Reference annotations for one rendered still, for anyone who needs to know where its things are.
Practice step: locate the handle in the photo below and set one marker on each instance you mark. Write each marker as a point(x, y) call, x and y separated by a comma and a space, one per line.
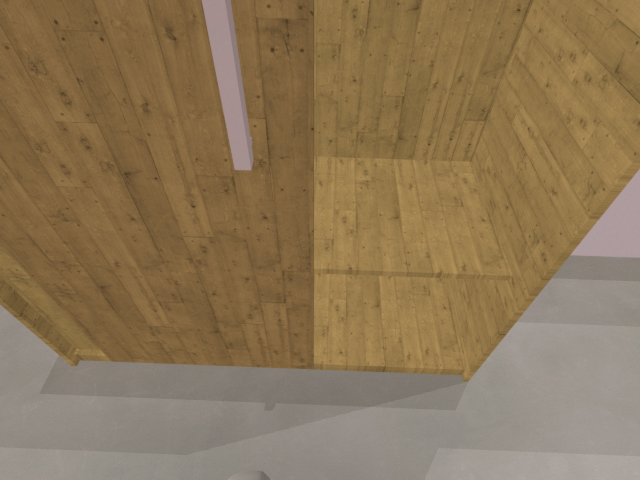
point(222, 37)

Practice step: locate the wardrobe door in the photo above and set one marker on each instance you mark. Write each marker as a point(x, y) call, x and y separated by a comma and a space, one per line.
point(14, 274)
point(118, 193)

